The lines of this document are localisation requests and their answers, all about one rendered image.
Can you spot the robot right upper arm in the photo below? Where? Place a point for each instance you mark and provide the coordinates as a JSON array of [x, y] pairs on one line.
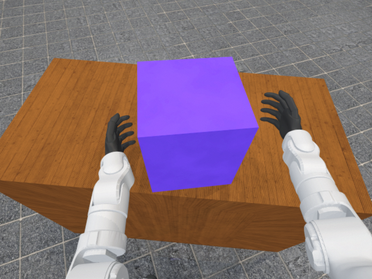
[[340, 247]]

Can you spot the robot left upper arm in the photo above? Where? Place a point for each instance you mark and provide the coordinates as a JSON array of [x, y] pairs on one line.
[[101, 270]]

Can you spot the pedestal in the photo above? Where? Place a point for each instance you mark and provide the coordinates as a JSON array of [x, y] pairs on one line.
[[50, 157]]

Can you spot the robot right forearm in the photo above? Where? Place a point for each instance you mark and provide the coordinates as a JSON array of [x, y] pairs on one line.
[[316, 189]]

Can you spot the robot left hand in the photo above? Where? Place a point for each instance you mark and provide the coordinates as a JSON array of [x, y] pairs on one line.
[[113, 138]]

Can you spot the carton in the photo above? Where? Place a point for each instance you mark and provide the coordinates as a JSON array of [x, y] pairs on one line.
[[194, 122]]

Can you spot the robot left forearm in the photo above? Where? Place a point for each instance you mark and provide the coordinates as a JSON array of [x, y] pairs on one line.
[[104, 238]]

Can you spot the robot right hand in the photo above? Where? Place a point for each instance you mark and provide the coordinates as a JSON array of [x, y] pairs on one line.
[[287, 115]]

